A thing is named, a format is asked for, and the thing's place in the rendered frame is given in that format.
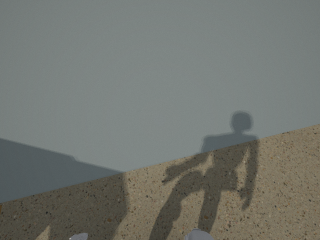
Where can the robot right thigh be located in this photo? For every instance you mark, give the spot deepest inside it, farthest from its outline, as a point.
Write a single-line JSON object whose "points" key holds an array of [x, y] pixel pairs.
{"points": [[198, 235]]}

